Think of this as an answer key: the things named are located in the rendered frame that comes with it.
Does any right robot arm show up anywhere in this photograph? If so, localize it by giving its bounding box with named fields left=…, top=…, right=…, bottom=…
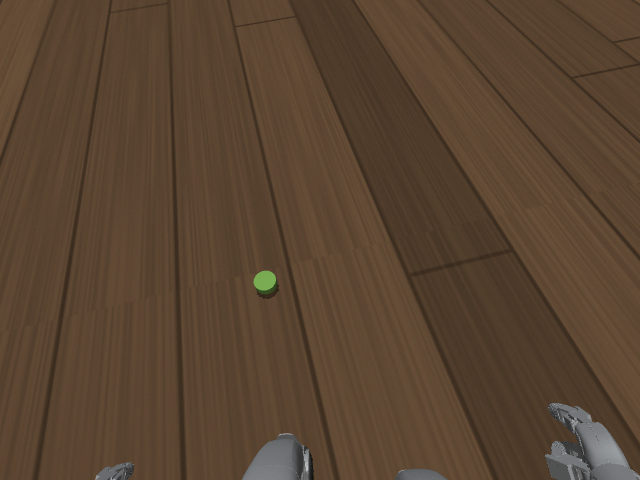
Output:
left=590, top=464, right=640, bottom=480

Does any left robot hand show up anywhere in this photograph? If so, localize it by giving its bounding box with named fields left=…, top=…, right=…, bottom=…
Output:
left=95, top=462, right=134, bottom=480

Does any right robot hand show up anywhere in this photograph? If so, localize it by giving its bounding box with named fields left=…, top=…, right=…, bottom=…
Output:
left=545, top=403, right=630, bottom=480

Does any tin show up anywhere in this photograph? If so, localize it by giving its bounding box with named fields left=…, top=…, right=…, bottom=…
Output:
left=254, top=271, right=277, bottom=294

